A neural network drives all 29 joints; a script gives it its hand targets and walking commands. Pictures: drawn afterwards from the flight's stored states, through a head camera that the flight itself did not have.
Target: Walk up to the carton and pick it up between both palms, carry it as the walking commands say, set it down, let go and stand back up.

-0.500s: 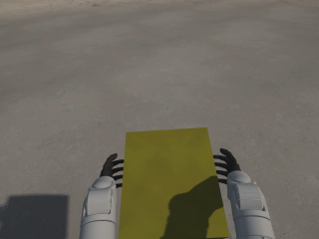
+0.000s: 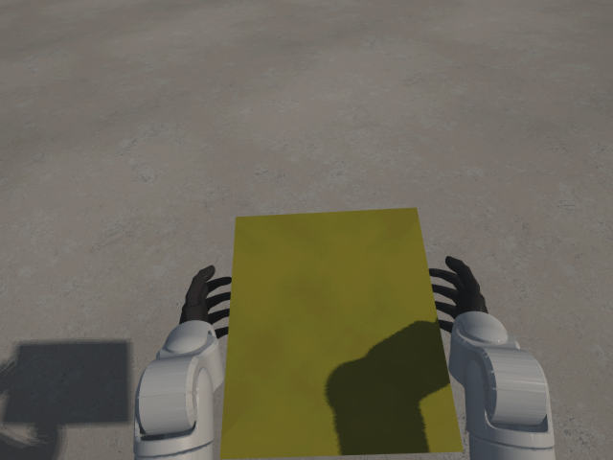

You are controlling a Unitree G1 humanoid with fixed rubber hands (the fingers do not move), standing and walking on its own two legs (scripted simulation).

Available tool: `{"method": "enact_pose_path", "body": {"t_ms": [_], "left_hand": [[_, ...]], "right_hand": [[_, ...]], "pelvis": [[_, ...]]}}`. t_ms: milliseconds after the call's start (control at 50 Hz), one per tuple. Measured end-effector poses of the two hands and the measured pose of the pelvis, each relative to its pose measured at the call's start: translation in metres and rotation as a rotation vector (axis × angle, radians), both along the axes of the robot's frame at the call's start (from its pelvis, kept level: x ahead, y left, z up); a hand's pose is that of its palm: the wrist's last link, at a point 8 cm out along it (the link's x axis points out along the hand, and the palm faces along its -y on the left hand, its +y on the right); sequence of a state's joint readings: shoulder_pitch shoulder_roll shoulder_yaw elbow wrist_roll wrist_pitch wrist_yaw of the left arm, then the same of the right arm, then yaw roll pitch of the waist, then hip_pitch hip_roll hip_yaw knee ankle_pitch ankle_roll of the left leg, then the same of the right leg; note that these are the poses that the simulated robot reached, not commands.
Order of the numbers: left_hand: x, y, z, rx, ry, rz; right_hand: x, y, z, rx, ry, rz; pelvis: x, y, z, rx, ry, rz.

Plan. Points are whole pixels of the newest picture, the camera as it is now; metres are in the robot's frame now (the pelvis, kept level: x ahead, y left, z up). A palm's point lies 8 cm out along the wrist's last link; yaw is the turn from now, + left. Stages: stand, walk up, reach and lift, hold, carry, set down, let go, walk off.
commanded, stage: carry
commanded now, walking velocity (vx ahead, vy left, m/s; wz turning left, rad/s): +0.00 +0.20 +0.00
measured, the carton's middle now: (331, 332) +0.31 +0.00 +0.02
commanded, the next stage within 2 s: none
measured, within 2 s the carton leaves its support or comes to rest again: neither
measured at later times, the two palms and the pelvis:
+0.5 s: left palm (133, 358) +0.23 +0.21 +0.12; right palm (435, 370) +0.21 -0.10 +0.11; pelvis -0.03 +0.07 +0.01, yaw -2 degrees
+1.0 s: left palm (10, 407) +0.19 +0.32 +0.11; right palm (322, 388) +0.19 +0.01 +0.12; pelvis -0.06 +0.16 +0.01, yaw -1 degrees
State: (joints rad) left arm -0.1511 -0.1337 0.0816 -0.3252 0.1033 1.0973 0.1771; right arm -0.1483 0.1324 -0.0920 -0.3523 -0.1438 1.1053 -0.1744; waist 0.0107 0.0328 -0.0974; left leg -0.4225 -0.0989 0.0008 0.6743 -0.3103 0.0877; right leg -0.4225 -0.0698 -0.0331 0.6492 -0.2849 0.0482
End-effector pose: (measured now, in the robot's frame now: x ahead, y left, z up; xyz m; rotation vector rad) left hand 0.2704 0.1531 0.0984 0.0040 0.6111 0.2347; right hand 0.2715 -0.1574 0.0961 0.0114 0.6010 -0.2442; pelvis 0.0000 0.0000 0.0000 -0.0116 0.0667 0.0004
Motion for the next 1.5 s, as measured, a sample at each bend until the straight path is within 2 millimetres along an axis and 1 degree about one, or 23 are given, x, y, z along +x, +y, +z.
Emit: {"method": "enact_pose_path", "body": {"t_ms": [60, 140, 220, 360, 460, 520, 580, 640, 700, 740, 820, 860, 920, 1000, 1080, 1240, 1500], "left_hand": [[-0.010, 0.009, 0.002, -0.010, 0.010, 0.006], [-0.023, 0.029, 0.002, -0.025, 0.026, 0.022], [-0.030, 0.043, 0.007, -0.017, 0.056, 0.023], [-0.032, 0.048, 0.020, 0.003, 0.039, -0.016], [-0.037, 0.050, 0.023, 0.033, 0.031, -0.042], [-0.046, 0.057, 0.020, 0.033, 0.060, -0.045], [-0.054, 0.070, 0.019, 0.029, 0.074, -0.035], [-0.058, 0.086, 0.021, 0.018, 0.058, -0.022], [-0.059, 0.108, 0.020, 0.008, 0.035, -0.013], [-0.061, 0.125, 0.016, 0.000, 0.029, -0.003], [-0.073, 0.154, 0.006, -0.030, 0.064, 0.030], [-0.078, 0.162, 0.005, -0.037, 0.068, 0.037], [-0.082, 0.169, 0.006, -0.038, 0.062, 0.038], [-0.085, 0.169, 0.009, -0.036, 0.053, 0.025], [-0.085, 0.161, 0.013, -0.027, 0.047, 0.006], [-0.087, 0.140, 0.018, -0.002, 0.050, -0.013], [-0.088, 0.114, 0.022, 0.015, 0.045, -0.014]], "right_hand": [[-0.010, 0.009, 0.005, -0.008, 0.010, -0.003], [-0.018, 0.029, 0.012, -0.019, 0.026, 0.005], [-0.026, 0.043, 0.013, -0.009, 0.057, 0.001], [-0.040, 0.049, 0.022, 0.008, 0.041, -0.045], [-0.054, 0.051, 0.015, 0.037, 0.033, -0.071], [-0.064, 0.058, 0.012, 0.033, 0.062, -0.068], [-0.067, 0.070, 0.014, 0.028, 0.075, -0.056], [-0.066, 0.087, 0.020, 0.018, 0.058, -0.044], [-0.064, 0.108, 0.023, 0.008, 0.034, -0.035], [-0.063, 0.126, 0.021, 0.000, 0.029, -0.025], [-0.067, 0.154, 0.016, -0.030, 0.067, 0.011], [-0.069, 0.163, 0.016, -0.037, 0.071, 0.020], [-0.073, 0.170, 0.017, -0.039, 0.065, 0.023], [-0.079, 0.169, 0.020, -0.038, 0.057, 0.011], [-0.086, 0.161, 0.022, -0.030, 0.053, -0.007], [-0.095, 0.140, 0.019, -0.006, 0.057, -0.025], [-0.096, 0.114, 0.017, 0.007, 0.053, -0.026]], "pelvis": [[-0.002, 0.008, 0.000, 0.007, 0.005, 0.022], [-0.003, 0.024, 0.000, 0.022, 0.002, 0.023], [-0.009, 0.039, 0.006, -0.001, 0.003, -0.005], [-0.020, 0.056, 0.012, -0.008, 0.022, -0.019], [-0.029, 0.066, 0.007, 0.002, 0.021, -0.029], [-0.034, 0.073, 0.010, 0.012, 0.013, -0.028], [-0.038, 0.083, 0.014, 0.026, 0.008, -0.027], [-0.041, 0.096, 0.015, 0.037, 0.005, -0.020], [-0.043, 0.115, 0.011, 0.034, 0.003, -0.010], [-0.044, 0.129, 0.007, 0.029, 0.000, -0.006], [-0.049, 0.148, 0.007, 0.027, -0.007, -0.013], [-0.052, 0.154, 0.007, 0.023, -0.010, -0.011], [-0.056, 0.161, 0.008, 0.020, -0.013, -0.011], [-0.061, 0.164, 0.009, 0.016, -0.016, -0.014], [-0.065, 0.161, 0.011, 0.015, -0.018, -0.015], [-0.071, 0.145, 0.012, 0.012, -0.018, -0.012], [-0.074, 0.120, 0.013, 0.009, -0.012, -0.016]]}}
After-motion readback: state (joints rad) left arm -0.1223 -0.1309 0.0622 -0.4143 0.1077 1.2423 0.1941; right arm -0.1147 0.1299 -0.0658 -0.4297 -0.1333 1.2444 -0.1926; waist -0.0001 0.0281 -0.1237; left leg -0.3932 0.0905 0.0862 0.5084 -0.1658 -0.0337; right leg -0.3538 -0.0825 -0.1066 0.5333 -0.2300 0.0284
